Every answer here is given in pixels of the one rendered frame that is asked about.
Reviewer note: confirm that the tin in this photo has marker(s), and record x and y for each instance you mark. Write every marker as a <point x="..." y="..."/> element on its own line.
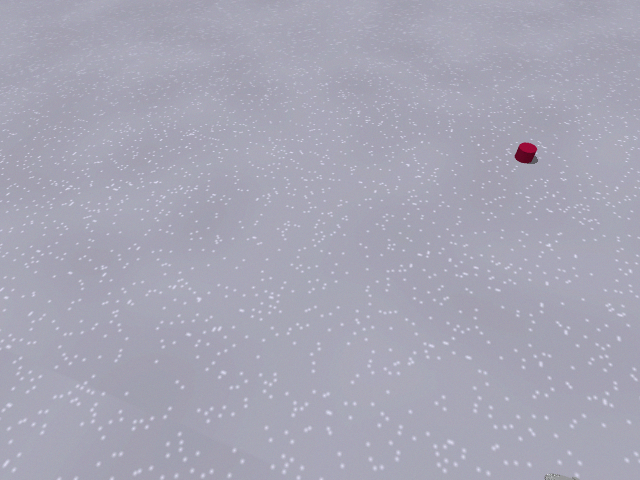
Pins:
<point x="525" y="152"/>

